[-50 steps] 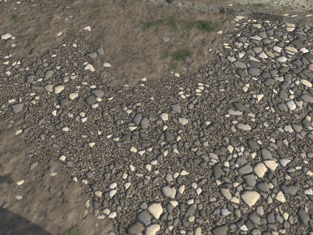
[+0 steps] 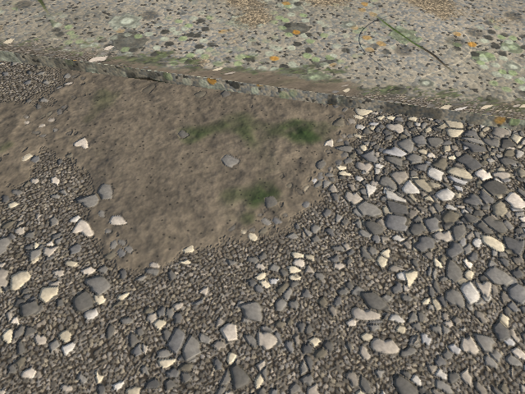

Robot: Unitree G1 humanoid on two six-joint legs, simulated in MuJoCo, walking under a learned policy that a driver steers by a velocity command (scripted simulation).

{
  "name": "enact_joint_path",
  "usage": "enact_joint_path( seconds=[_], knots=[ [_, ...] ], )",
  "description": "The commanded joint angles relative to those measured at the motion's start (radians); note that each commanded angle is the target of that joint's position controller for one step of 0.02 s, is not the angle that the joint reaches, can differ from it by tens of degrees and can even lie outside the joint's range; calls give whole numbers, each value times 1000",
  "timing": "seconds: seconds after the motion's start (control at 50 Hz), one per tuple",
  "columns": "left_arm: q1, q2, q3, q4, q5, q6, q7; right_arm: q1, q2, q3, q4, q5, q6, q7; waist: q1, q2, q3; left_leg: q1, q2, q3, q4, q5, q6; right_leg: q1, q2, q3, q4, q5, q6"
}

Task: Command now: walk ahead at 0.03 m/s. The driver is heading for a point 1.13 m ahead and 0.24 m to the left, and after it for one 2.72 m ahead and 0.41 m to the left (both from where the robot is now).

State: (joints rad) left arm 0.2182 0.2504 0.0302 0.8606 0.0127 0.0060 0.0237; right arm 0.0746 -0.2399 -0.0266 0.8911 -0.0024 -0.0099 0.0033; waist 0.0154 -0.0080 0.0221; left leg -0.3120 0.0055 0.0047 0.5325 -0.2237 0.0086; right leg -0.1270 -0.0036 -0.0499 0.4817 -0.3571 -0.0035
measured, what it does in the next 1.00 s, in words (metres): walks ahead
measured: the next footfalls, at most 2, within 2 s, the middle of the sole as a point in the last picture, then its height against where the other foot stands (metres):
right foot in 1.32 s outside the picture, level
left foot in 1.88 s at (225, 300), level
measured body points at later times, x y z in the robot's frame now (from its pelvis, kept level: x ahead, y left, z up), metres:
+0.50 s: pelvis -0.01 +0.01 +0.00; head +0.00 +0.01 +0.45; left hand +0.02 +0.26 -0.15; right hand +0.11 -0.25 -0.14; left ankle +0.04 +0.11 -0.73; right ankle -0.06 -0.11 -0.73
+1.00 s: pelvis +0.09 +0.04 +0.01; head +0.10 +0.06 +0.46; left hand +0.16 +0.31 -0.13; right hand +0.07 -0.21 -0.14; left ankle +0.05 +0.12 -0.73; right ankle +0.06 -0.10 -0.64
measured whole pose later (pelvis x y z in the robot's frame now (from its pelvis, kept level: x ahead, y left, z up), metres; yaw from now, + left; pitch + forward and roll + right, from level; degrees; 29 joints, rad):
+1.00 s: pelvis +0.09 +0.04 +0.01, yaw +1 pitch +0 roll +0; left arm 0.24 0.25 0.07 0.99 -0.04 -0.10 0.01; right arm 0.34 -0.21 -0.04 1.12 0.01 -0.10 0.02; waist -0.03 -0.03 0.00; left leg -0.11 -0.04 0.07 0.37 -0.27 0.06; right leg -0.49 -0.07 0.00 1.15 -0.28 -0.06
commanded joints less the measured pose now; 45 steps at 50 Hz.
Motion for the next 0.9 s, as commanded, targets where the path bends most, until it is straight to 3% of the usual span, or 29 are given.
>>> enact_joint_path(
  seconds=[0.02, 0.22, 0.56, 0.6, 0.64, 0.66, 0.7, 0.72, 0.74, 0.78, 0.8, 0.82, 0.84, 0.86, 0.88, 0.9],
  knots=[
    [42, 113, 32, -17, -4, -2, 8, -17, -128, -29, -17, 2, -8, -6, -2, 31, -109, 178, 85, -91, -23, 476, 81, -36, -53, 49, -48, 318, -7],
    [45, 101, 33, 66, -3, 3, 16, -53, -119, -32, 64, 3, 12, -19, -2, 10, -51, 165, 59, -74, -54, 330, 69, -46, -53, 38, -81, 229, -1],
    [98, 57, 11, 176, -2, -17, 24, -40, -101, -32, 153, 3, 25, -35, -11, 14, 6, 143, 35, -67, -99, 145, 52, -109, -48, 24, -118, 85, 1],
    [126, 62, 14, 192, -9, -14, 26, -11, -104, -35, 169, 9, 27, -36, -11, 1, 8, 117, 4, -42, -91, -146, 55, -122, -40, 23, -127, -125, -20],
    [123, 84, 22, 176, -16, -17, 32, -15, -112, -41, 164, 12, 19, -35, -3, -26, 69, 7, -19, -22, -53, -390, 61, -156, -72, 79, -147, -338, -70],
    [150, 94, 26, 177, -21, -25, 33, -36, -105, -41, 152, 12, 6, -32, 11, -42, 98, -49, -23, -14, -19, -398, 59, -151, -109, 135, -177, -399, -98],
    [201, 149, 47, 194, -34, -47, 30, -75, -68, -37, 129, 21, -26, -16, 27, -151, 141, -161, -37, 66, 169, -209, 37, -85, -272, 345, -299, -468, -184],
    [189, 159, 53, 194, -35, -56, 29, -84, -68, -38, 119, 23, -38, -8, 24, -167, 170, -205, 4, 44, 243, -171, 45, -82, -339, 415, -328, -436, -217],
    [172, 148, 51, 189, -33, -65, 26, -71, -66, -39, 115, 30, -49, -1, 10, -161, 184, -231, 28, 28, 254, -193, 57, -70, -355, 421, -320, -369, -221],
    [128, 125, 48, 174, -41, -74, 13, -12, -55, -38, 127, 40, -65, 8, -32, -132, 175, -126, 25, 53, 93, -207, 75, -79, -295, 307, -256, -231, -174],
    [104, 127, 48, 166, -42, -72, 6, 68, -56, -46, 162, 40, -67, 9, -68, -116, 146, 47, -14, 94, 1, -144, 72, -150, -238, 229, -200, -159, -145],
    [87, 131, 48, 155, -38, -74, 2, 177, -89, -65, 204, 35, -66, 8, -107, -92, 89, 226, -45, 94, -17, -73, 69, -220, -184, 167, -98, 14, -122],
    [53, 98, 37, 131, -37, -81, -1, 310, -164, -90, 232, 30, -69, 4, -158, 65, 34, 379, 88, -146, -129, -135, 130, -345, -85, 42, 197, 192, -63],
    [48, 35, 21, 87, -32, -98, 4, 443, -250, -106, 249, 32, -74, 11, -183, 320, -60, 537, 321, -612, -317, -215, 282, -550, 42, -9, 560, -75, -1],
    [14, 60, 30, 72, -53, -112, 1, 392, -175, -72, 242, 16, -92, 15, -142, 212, -44, 508, 387, -726, -352, -231, 315, -644, 15, 133, 760, -192, -19],
    [9, 69, 33, 68, -73, -121, -8, 317, -126, -55, 217, 15, -105, 15, -103, 143, 20, 464, 369, -613, -336, -192, 288, -702, -34, 161, 827, -123, -51]
  ],
)
Over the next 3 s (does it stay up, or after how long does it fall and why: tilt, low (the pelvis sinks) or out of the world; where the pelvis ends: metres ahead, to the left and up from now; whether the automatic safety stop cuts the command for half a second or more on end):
stays up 1.17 0.12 -0.02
